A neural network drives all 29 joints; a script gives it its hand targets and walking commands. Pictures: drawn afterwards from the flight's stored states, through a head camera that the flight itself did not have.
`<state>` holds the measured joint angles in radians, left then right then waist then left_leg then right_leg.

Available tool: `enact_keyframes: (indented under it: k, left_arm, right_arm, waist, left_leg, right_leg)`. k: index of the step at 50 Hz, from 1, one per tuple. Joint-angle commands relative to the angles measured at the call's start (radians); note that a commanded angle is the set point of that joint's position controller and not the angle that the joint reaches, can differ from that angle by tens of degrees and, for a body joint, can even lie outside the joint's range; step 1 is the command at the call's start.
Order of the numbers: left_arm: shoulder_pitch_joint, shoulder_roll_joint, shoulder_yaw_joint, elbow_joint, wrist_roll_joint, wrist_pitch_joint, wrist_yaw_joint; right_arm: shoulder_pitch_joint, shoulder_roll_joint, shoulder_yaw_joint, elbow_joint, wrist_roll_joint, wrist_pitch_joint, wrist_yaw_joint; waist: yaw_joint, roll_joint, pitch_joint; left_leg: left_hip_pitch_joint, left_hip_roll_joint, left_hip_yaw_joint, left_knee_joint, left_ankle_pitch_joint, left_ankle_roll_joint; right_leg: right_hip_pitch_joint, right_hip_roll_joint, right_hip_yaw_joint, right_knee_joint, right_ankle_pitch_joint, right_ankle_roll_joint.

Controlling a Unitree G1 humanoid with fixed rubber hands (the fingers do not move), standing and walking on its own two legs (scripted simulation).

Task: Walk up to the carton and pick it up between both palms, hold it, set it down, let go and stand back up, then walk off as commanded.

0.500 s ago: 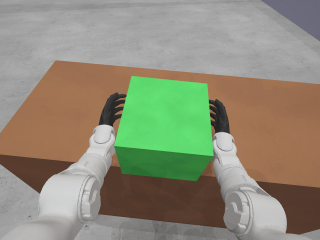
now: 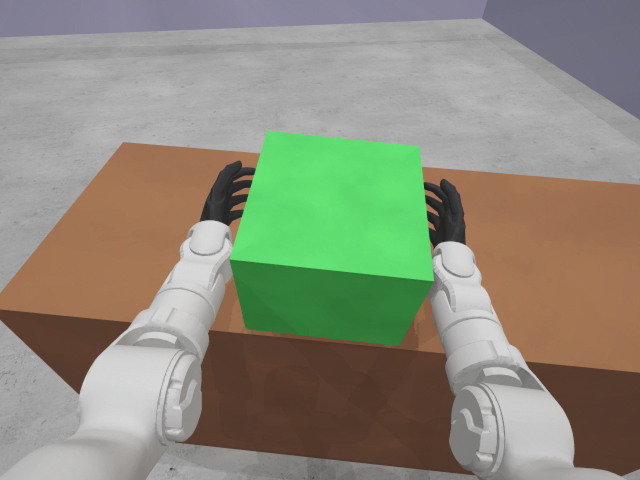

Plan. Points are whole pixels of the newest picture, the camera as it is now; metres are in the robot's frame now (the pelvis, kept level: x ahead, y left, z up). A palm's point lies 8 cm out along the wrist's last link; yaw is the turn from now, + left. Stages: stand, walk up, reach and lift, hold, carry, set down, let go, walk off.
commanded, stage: reach and lift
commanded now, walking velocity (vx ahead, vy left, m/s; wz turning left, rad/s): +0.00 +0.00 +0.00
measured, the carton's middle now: (332, 237) +0.43 -0.02 +0.09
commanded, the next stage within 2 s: hold in 1.70 s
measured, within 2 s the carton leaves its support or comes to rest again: neither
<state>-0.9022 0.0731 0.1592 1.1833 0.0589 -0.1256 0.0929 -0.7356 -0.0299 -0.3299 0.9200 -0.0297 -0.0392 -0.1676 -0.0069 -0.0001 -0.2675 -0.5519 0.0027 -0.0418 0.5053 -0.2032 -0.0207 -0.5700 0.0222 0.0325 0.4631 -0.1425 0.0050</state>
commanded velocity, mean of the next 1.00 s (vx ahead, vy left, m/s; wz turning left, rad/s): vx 0.00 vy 0.00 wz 0.00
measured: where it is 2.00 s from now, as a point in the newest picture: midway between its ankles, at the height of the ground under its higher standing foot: outside the picture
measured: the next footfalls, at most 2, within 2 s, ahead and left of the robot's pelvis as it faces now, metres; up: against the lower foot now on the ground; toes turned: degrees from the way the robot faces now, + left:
none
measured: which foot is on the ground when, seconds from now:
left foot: down 0.00-1.00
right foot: down 0.00-1.00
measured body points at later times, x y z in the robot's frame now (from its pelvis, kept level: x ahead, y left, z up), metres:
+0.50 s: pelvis -0.02 +0.00 +0.00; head -0.05 +0.01 +0.45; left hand +0.40 +0.15 +0.16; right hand +0.39 -0.16 +0.15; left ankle +0.01 +0.13 -0.73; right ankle +0.04 -0.12 -0.73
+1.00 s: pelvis -0.02 +0.00 +0.00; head -0.05 +0.01 +0.45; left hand +0.40 +0.15 +0.17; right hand +0.39 -0.16 +0.15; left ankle +0.01 +0.13 -0.73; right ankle +0.04 -0.12 -0.73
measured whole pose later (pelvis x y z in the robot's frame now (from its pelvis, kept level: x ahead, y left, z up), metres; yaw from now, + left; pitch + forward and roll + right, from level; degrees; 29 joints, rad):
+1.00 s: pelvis -0.02 +0.00 +0.00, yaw +0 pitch +4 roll -1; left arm -0.80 0.07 0.16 0.74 0.06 0.39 0.08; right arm -0.74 -0.03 -0.26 0.77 0.04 0.29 -0.19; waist -0.01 0.00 -0.18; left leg -0.37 0.00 -0.04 0.51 -0.21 -0.01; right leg -0.38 0.02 0.03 0.45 -0.14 0.01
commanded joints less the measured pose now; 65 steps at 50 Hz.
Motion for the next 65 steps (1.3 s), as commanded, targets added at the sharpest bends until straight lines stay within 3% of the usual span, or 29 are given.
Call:
enact_keyframes:
  k: [1, 2, 4, 7, 8, 9, 12, 19, 20, 22, 26, 31, 34, 36, 38, 39, 40, 43, 46, 49, 51, 52, 55, 56, 58, 61, 62, 64, 65]
  left_arm:
    - [-0.688, -0.673, -0.252, -0.453, -0.042, 0.014, -0.105]
    - [-0.698, -0.682, -0.254, -0.467, -0.041, 0.034, -0.107]
    - [-0.731, -0.676, -0.268, -0.525, -0.048, 0.065, -0.107]
    - [-0.664, -0.705, -0.300, -0.604, -0.078, 0.119, -0.103]
    - [-0.632, -0.697, -0.278, -0.577, -0.063, 0.139, -0.107]
    - [-0.670, -0.679, -0.268, -0.624, -0.057, 0.150, -0.109]
    - [-0.632, -0.665, -0.244, -0.685, -0.039, 0.209, -0.123]
    - [-0.650, -0.702, -0.246, -0.703, -0.031, 0.309, -0.116]
    - [-0.613, -0.703, -0.240, -0.718, -0.025, 0.321, -0.114]
    - [-0.614, -0.710, -0.256, -0.759, -0.036, 0.336, -0.113]
    - [-0.571, -0.701, -0.202, -0.655, 0.003, 0.394, -0.128]
    - [-0.637, -0.696, -0.208, -0.713, -0.019, 0.402, -0.120]
    - [-0.610, -0.725, -0.238, -0.727, -0.031, 0.411, -0.115]
    - [-0.587, -0.701, -0.213, -0.718, -0.020, 0.424, -0.115]
    - [-0.643, -0.701, -0.224, -0.777, -0.029, 0.422, -0.114]
    - [-0.613, -0.703, -0.225, -0.780, -0.034, 0.429, -0.113]
    - [-0.614, -0.705, -0.244, -0.810, -0.035, 0.429, -0.111]
    - [-0.563, -0.695, -0.209, -0.719, -0.011, 0.460, -0.119]
    - [-0.577, -0.689, -0.207, -0.753, -0.013, 0.467, -0.124]
    - [-0.596, -0.705, -0.225, -0.799, -0.030, 0.469, -0.117]
    - [-0.603, -0.716, -0.243, -0.796, -0.032, 0.478, -0.117]
    - [-0.606, -0.704, -0.245, -0.821, -0.041, 0.473, -0.113]
    - [-0.584, -0.706, -0.245, -0.833, -0.046, 0.480, -0.115]
    - [-0.601, -0.709, -0.255, -0.864, -0.049, 0.484, -0.112]
    - [-0.557, -0.691, -0.238, -0.818, -0.035, 0.497, -0.119]
    - [-0.530, -0.674, -0.205, -0.805, -0.017, 0.517, -0.130]
    - [-0.542, -0.685, -0.231, -0.828, -0.020, 0.522, -0.130]
    - [-0.516, -0.695, -0.234, -0.855, -0.024, 0.533, -0.126]
    - [-0.525, -0.687, -0.218, -0.839, -0.019, 0.533, -0.128]
  right_arm:
    - [-0.782, 0.748, 0.673, -0.250, 0.139, 0.028, 0.165]
    - [-0.799, 0.726, 0.653, -0.255, 0.128, 0.036, 0.169]
    - [-0.844, 0.735, 0.661, -0.292, 0.135, 0.053, 0.169]
    - [-0.858, 0.737, 0.704, -0.407, 0.185, 0.074, 0.163]
    - [-0.853, 0.739, 0.704, -0.396, 0.182, 0.088, 0.159]
    - [-0.859, 0.759, 0.712, -0.406, 0.185, 0.100, 0.157]
    - [-0.796, 0.750, 0.686, -0.387, 0.179, 0.144, 0.147]
    - [-0.867, 0.724, 0.620, -0.346, 0.191, 0.187, 0.171]
    - [-0.874, 0.732, 0.638, -0.393, 0.208, 0.188, 0.172]
    - [-0.903, 0.743, 0.658, -0.458, 0.224, 0.192, 0.169]
    - [-0.897, 0.709, 0.605, -0.380, 0.211, 0.217, 0.168]
    - [-0.931, 0.716, 0.601, -0.404, 0.214, 0.227, 0.172]
    - [-0.978, 0.709, 0.634, -0.476, 0.240, 0.220, 0.171]
    - [-0.950, 0.717, 0.645, -0.465, 0.250, 0.235, 0.164]
    - [-0.954, 0.722, 0.650, -0.448, 0.258, 0.240, 0.167]
    - [-0.949, 0.724, 0.662, -0.487, 0.264, 0.243, 0.163]
    - [-0.951, 0.725, 0.677, -0.507, 0.271, 0.241, 0.159]
    - [-0.945, 0.695, 0.650, -0.470, 0.260, 0.257, 0.153]
    - [-0.918, 0.683, 0.631, -0.440, 0.261, 0.268, 0.154]
    - [-0.961, 0.698, 0.663, -0.497, 0.283, 0.265, 0.156]
    - [-0.972, 0.681, 0.658, -0.513, 0.281, 0.267, 0.153]
    - [-0.976, 0.699, 0.673, -0.548, 0.288, 0.266, 0.153]
    - [-0.956, 0.693, 0.675, -0.545, 0.290, 0.278, 0.147]
    - [-0.933, 0.683, 0.670, -0.520, 0.297, 0.283, 0.149]
    - [-0.940, 0.670, 0.667, -0.548, 0.285, 0.288, 0.144]
    - [-0.906, 0.666, 0.662, -0.504, 0.287, 0.305, 0.137]
    - [-0.923, 0.654, 0.663, -0.532, 0.287, 0.299, 0.137]
    - [-0.929, 0.664, 0.688, -0.582, 0.308, 0.304, 0.136]
    - [-0.911, 0.650, 0.678, -0.540, 0.309, 0.316, 0.135]
  waist:
    - [0.037, -0.037, -0.492]
    - [0.028, -0.025, -0.484]
    - [0.042, -0.025, -0.526]
    - [0.049, -0.032, -0.580]
    - [0.053, -0.053, -0.536]
    - [0.068, -0.056, -0.564]
    - [0.048, -0.068, -0.481]
    - [0.055, -0.029, -0.370]
    - [0.071, -0.043, -0.386]
    - [0.069, -0.043, -0.433]
    - [0.068, -0.057, -0.303]
    - [0.062, -0.032, -0.334]
    - [0.067, -0.034, -0.387]
    - [0.074, -0.052, -0.366]
    - [0.074, -0.030, -0.399]
    - [0.076, -0.053, -0.408]
    - [0.072, -0.035, -0.434]
    - [0.067, -0.049, -0.341]
    - [0.054, -0.028, -0.330]
    - [0.068, -0.032, -0.390]
    - [0.059, -0.011, -0.391]
    - [0.064, -0.030, -0.429]
    - [0.054, -0.034, -0.429]
    - [0.047, -0.009, -0.429]
    - [0.050, -0.038, -0.391]
    - [0.044, -0.044, -0.359]
    - [0.032, -0.021, -0.371]
    - [0.046, -0.031, -0.406]
    - [0.043, -0.029, -0.348]
  left_leg:
    - [0.338, -0.047, 0.042, -0.103, 0.237, 0.010]
    - [0.343, -0.037, 0.037, -0.118, 0.219, 0.005]
    - [0.342, -0.043, 0.038, -0.124, 0.206, 0.010]
    - [0.376, -0.049, 0.040, -0.110, 0.289, 0.005]
    - [0.379, -0.047, 0.038, -0.111, 0.274, 0.011]
    - [0.368, -0.051, 0.043, -0.115, 0.253, 0.017]
    - [0.382, -0.051, 0.043, -0.134, 0.244, 0.018]
    - [0.387, -0.040, 0.042, -0.183, 0.120, 0.022]
    - [0.395, -0.042, 0.043, -0.180, 0.142, 0.025]
    - [0.410, -0.045, 0.043, -0.173, 0.165, 0.028]
    - [0.388, -0.043, 0.047, -0.197, 0.085, 0.038]
    - [0.390, -0.046, 0.043, -0.197, 0.074, 0.040]
    - [0.410, -0.046, 0.036, -0.176, 0.137, 0.037]
    - [0.401, -0.048, 0.040, -0.179, 0.127, 0.044]
    - [0.415, -0.047, 0.036, -0.171, 0.143, 0.041]
    - [0.410, -0.051, 0.039, -0.172, 0.150, 0.041]
    - [0.429, -0.049, 0.037, -0.167, 0.195, 0.038]
    - [0.422, -0.045, 0.033, -0.174, 0.151, 0.041]
    - [0.427, -0.047, 0.036, -0.179, 0.153, 0.038]
    - [0.433, -0.044, 0.028, -0.166, 0.179, 0.037]
    - [0.443, -0.044, 0.026, -0.163, 0.182, 0.030]
    - [0.446, -0.047, 0.027, -0.159, 0.194, 0.035]
    - [0.444, -0.049, 0.025, -0.160, 0.205, 0.035]
    - [0.461, -0.046, 0.024, -0.161, 0.219, 0.029]
    - [0.447, -0.049, 0.028, -0.167, 0.193, 0.037]
    - [0.444, -0.050, 0.029, -0.172, 0.184, 0.041]
    - [0.454, -0.048, 0.028, -0.175, 0.189, 0.037]
    - [0.466, -0.049, 0.023, -0.165, 0.225, 0.034]
    - [0.458, -0.048, 0.022, -0.168, 0.216, 0.037]
  right_leg:
    - [0.671, 0.014, -0.042, -0.058, 0.326, 0.040]
    - [0.663, 0.019, -0.051, -0.062, 0.292, 0.033]
    - [0.660, 0.020, -0.048, -0.066, 0.269, 0.030]
    - [0.704, 0.026, -0.047, -0.062, 0.361, 0.036]
    - [0.697, 0.025, -0.044, -0.072, 0.344, 0.038]
    - [0.717, 0.019, -0.036, -0.071, 0.340, 0.041]
    - [0.738, 0.017, -0.041, -0.077, 0.333, 0.046]
    - [0.644, 0.027, -0.049, -0.122, 0.098, 0.022]
    - [0.656, 0.028, -0.052, -0.121, 0.120, 0.024]
    - [0.669, 0.029, -0.050, -0.119, 0.151, 0.028]
    - [0.636, 0.030, -0.050, -0.146, 0.045, 0.026]
    - [0.633, 0.027, -0.049, -0.143, 0.022, 0.023]
    - [0.649, 0.036, -0.047, -0.136, 0.087, 0.021]
    - [0.659, 0.031, -0.042, -0.144, 0.090, 0.027]
    - [0.655, 0.032, -0.043, -0.133, 0.092, 0.025]
    - [0.677, 0.032, -0.040, -0.132, 0.118, 0.031]
    - [0.685, 0.034, -0.043, -0.122, 0.164, 0.031]
    - [0.652, 0.039, -0.044, -0.142, 0.096, 0.027]
    - [0.655, 0.036, -0.044, -0.139, 0.106, 0.024]
    - [0.664, 0.039, -0.041, -0.131, 0.122, 0.024]
    - [0.647, 0.043, -0.042, -0.134, 0.114, 0.019]
    - [0.672, 0.040, -0.038, -0.132, 0.147, 0.024]
    - [0.690, 0.036, -0.033, -0.132, 0.178, 0.027]
    - [0.674, 0.040, -0.037, -0.131, 0.170, 0.025]
    - [0.673, 0.039, -0.037, -0.142, 0.156, 0.027]
    - [0.674, 0.034, -0.034, -0.145, 0.153, 0.030]
    - [0.681, 0.036, -0.033, -0.145, 0.151, 0.025]
    - [0.698, 0.046, -0.035, -0.146, 0.181, 0.024]
    - [0.674, 0.043, -0.033, -0.148, 0.168, 0.022]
